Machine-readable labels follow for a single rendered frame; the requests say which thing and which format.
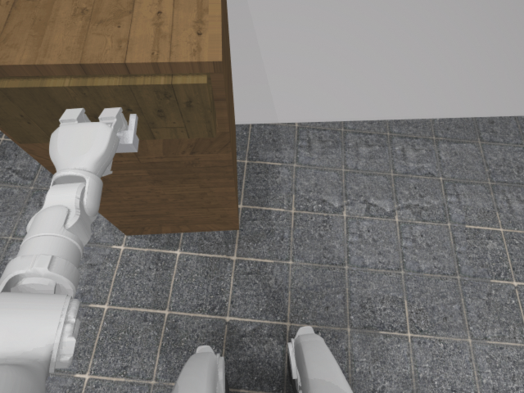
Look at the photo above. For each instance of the robot right thigh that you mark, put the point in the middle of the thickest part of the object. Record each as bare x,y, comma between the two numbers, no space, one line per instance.
314,366

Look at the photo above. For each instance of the left robot upper arm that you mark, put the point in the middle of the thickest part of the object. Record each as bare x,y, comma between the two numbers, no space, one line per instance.
38,333

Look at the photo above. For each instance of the cabinet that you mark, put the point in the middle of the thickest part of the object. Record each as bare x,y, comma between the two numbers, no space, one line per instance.
182,185

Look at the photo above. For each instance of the left robot forearm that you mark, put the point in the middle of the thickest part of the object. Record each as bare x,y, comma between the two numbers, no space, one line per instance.
49,256

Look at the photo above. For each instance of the left robot hand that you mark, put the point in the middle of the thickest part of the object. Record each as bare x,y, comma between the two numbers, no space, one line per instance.
81,144

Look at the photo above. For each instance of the left robot shin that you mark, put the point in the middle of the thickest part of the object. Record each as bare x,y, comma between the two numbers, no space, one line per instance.
204,349

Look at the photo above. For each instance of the drawer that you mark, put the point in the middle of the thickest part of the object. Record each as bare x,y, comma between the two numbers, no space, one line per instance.
168,106

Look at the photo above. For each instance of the handle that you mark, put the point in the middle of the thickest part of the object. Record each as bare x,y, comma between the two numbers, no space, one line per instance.
129,139

